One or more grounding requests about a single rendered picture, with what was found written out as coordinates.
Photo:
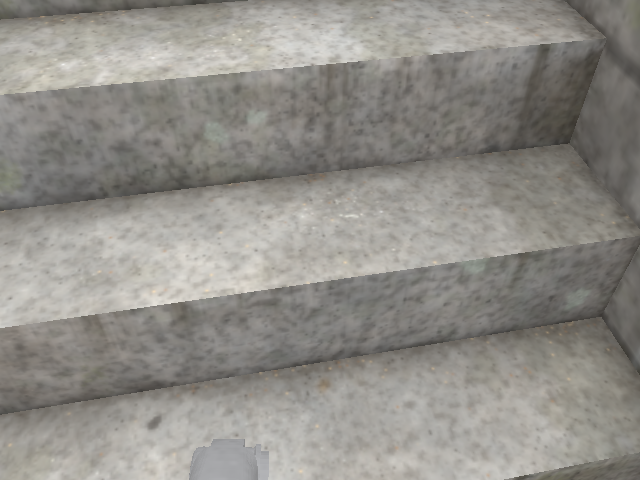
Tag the robot left thigh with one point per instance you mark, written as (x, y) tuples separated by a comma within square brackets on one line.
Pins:
[(229, 459)]

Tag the robot left shin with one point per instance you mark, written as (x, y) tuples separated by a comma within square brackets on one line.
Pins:
[(196, 452)]

